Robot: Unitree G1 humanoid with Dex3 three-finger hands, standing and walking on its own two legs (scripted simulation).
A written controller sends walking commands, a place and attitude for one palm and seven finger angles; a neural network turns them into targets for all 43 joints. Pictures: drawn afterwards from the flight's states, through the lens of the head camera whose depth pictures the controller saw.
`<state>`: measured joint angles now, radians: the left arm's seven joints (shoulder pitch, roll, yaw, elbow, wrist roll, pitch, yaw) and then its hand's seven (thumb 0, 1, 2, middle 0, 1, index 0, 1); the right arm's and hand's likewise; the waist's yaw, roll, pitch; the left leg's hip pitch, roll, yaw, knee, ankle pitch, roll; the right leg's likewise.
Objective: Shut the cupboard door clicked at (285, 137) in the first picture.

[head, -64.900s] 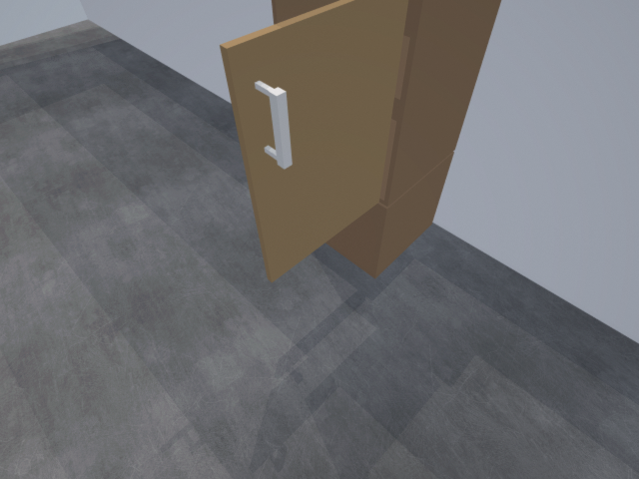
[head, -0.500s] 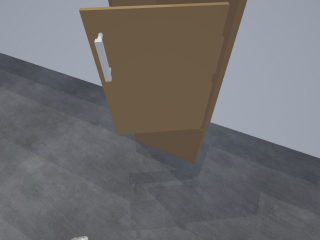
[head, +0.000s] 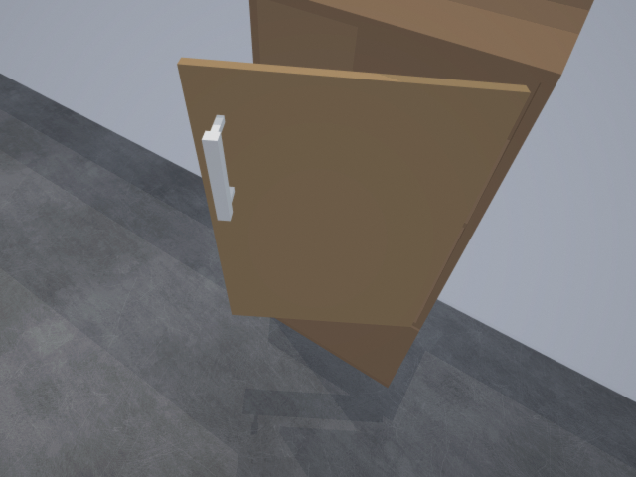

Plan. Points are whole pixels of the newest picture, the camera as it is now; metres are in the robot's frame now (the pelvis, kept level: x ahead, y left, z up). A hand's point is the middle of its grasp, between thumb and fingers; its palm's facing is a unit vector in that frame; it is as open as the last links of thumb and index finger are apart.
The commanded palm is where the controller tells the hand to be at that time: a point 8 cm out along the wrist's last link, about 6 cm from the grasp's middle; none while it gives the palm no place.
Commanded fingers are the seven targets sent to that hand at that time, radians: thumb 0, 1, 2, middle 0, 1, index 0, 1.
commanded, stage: come to a stop and stand still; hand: left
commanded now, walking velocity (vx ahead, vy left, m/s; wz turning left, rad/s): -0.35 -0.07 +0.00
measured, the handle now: (222, 170) +0.47 +0.18 +0.12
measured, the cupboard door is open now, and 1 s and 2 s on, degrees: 30 30 30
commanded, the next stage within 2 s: look again from close up in 1.12 s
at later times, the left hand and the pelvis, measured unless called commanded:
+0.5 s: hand out of the picture +0.03 +0.14 -0.15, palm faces +0.08 -0.96 -0.26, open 7.4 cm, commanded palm none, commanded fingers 0.00 0.90 0.90 -0.20 -0.30 -0.20 -0.30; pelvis -0.01 -0.05 +0.01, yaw +2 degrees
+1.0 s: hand out of the picture -0.09 +0.16 -0.16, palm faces +0.04 -0.98 -0.18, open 7.4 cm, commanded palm none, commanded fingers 0.00 0.90 0.90 -0.20 -0.30 -0.20 -0.30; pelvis -0.07 -0.01 +0.01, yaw +0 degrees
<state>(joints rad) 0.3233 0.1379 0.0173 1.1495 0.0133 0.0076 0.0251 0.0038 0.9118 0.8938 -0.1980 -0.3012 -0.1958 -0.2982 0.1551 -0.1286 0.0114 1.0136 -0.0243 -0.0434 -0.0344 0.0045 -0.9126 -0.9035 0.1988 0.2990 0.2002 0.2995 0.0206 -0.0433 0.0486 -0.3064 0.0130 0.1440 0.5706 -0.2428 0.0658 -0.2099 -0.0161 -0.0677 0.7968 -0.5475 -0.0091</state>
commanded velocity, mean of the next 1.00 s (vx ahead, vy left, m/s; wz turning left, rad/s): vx -0.04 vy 0.05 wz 0.00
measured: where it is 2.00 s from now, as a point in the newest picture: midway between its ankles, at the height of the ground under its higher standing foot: outside the picture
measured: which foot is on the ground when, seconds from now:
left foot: down 0.00-0.24, up 0.26-0.64, down 0.66-1.00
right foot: up 0.00-0.18, down 0.20-0.70, up 0.72-0.84, down 0.86-1.00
